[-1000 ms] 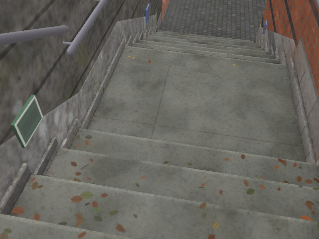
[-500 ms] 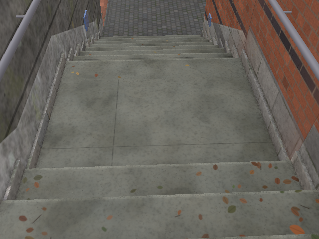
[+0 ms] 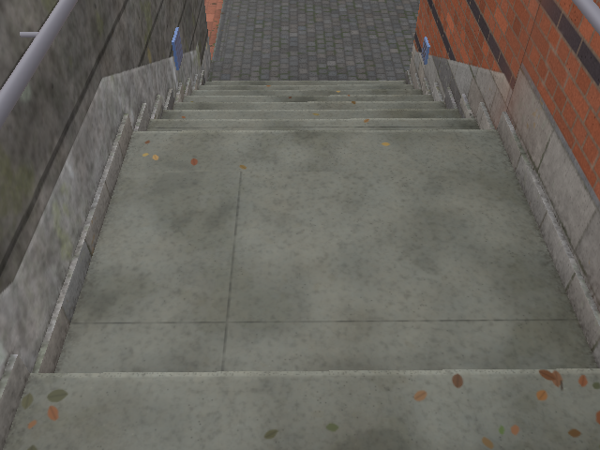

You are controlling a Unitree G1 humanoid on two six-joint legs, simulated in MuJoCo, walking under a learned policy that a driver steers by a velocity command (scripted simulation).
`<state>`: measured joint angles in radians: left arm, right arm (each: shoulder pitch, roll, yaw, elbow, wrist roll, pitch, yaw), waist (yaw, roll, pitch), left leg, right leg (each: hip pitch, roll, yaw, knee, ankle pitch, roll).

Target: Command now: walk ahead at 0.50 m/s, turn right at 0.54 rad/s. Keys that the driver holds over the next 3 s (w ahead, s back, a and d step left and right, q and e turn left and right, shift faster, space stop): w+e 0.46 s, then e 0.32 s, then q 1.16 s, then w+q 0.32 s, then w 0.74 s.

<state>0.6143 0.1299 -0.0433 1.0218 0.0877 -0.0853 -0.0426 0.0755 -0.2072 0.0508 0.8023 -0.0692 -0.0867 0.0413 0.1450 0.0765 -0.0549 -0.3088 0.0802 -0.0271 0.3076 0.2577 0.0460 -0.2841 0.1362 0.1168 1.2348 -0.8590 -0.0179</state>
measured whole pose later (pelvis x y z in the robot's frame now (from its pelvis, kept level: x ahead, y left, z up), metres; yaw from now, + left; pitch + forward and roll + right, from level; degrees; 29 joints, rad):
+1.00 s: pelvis +0.41 -0.04 -0.20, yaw -30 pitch +1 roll +0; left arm 0.33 0.24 0.00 0.84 0.04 -0.01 0.00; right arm 0.33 -0.22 -0.03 0.86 -0.03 -0.05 0.07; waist 0.01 -0.02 0.01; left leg -0.33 -0.05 0.04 0.53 -0.20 0.07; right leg -0.74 0.04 0.07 1.92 -0.74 0.07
